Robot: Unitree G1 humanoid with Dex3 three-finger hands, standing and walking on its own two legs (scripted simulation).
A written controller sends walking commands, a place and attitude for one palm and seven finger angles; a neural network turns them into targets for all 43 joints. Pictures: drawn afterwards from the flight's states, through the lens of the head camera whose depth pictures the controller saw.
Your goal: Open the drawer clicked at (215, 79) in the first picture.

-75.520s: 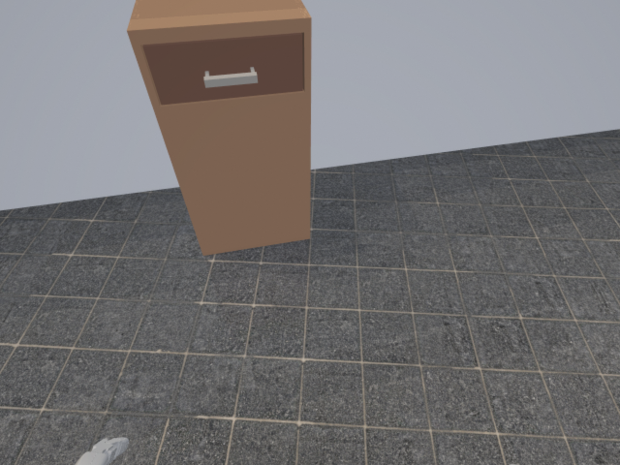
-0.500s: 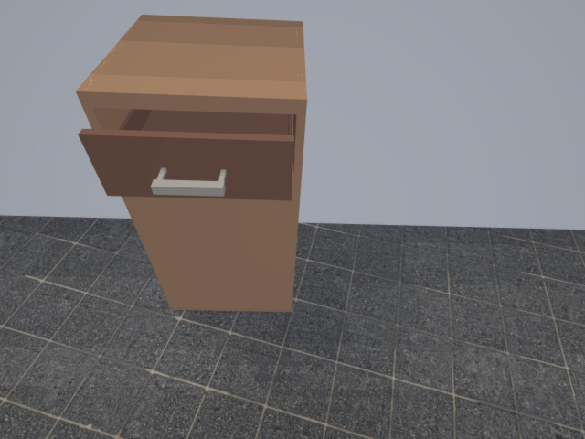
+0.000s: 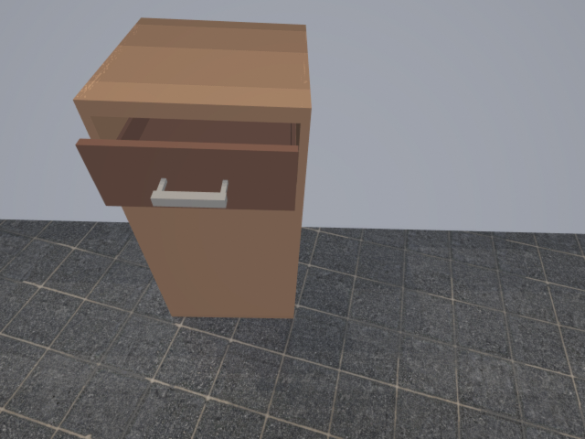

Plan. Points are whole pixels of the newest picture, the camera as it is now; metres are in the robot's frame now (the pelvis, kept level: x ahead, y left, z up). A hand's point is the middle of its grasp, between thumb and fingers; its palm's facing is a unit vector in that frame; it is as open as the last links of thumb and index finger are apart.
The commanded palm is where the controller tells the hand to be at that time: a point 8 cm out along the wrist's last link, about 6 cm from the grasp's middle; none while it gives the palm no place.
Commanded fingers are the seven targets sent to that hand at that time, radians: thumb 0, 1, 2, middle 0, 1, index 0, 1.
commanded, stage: look again from close up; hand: left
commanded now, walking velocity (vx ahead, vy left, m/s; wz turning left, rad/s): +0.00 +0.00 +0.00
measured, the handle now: (191, 191) +0.55 +0.23 -0.01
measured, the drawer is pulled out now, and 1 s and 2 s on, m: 0.09 0.09 0.09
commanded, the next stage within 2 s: raise the hand with hooked fingers in 0.02 s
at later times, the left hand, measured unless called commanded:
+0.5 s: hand (198, 390) +0.20 +0.15 -0.05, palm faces -0.08 -0.42 -0.90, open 8.3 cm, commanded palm +0.15 +0.19 -0.01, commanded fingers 0.00 0.43 0.70 -0.23 -0.60 -0.23 -0.60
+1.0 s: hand (184, 336) +0.25 +0.17 +0.00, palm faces -0.05 -0.09 -1.00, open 11.3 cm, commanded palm +0.24 +0.18 +0.07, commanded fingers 0.00 -0.15 0.45 -0.28 -0.98 -0.28 -0.98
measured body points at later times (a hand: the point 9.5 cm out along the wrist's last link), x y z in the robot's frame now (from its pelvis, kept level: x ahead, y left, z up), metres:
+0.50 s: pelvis +0.02 -0.02 -0.03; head +0.04 -0.04 +0.42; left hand +0.20 +0.16 +0.00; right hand +0.25 -0.25 -0.09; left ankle +0.04 +0.07 -0.74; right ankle +0.01 -0.12 -0.74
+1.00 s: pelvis +0.04 -0.06 -0.03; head +0.07 -0.11 +0.42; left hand +0.25 +0.17 +0.06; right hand +0.22 -0.28 -0.14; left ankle +0.04 +0.09 -0.74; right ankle +0.01 -0.12 -0.74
